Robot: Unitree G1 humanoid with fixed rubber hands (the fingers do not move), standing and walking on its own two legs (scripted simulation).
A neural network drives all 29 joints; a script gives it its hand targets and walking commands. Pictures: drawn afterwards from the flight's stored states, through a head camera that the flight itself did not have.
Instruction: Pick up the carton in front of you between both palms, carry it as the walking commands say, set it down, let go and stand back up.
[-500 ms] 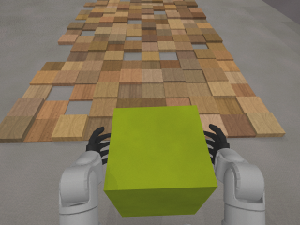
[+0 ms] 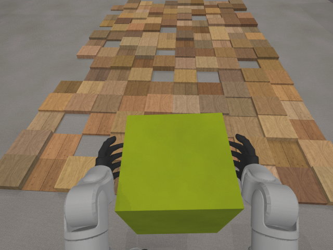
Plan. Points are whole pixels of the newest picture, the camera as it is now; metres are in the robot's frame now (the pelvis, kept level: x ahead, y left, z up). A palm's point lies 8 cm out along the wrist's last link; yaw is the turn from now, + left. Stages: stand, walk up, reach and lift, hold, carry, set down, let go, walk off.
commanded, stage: carry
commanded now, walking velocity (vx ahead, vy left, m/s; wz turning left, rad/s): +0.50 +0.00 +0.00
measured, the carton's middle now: (175, 178) +0.29 +0.00 +0.03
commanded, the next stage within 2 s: none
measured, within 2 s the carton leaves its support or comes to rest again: neither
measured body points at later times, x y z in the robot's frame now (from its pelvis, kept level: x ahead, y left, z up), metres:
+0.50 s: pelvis +0.32 +0.01 -0.01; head +0.37 +0.01 +0.44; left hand +0.73 +0.15 +0.12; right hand +0.72 -0.15 +0.12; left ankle +0.20 +0.10 -0.74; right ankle +0.43 -0.09 -0.72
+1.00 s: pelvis +0.61 +0.02 +0.01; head +0.75 +0.02 +0.44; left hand +1.04 +0.15 +0.12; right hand +1.02 -0.15 +0.13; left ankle +0.69 +0.08 -0.72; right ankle +0.50 -0.11 -0.61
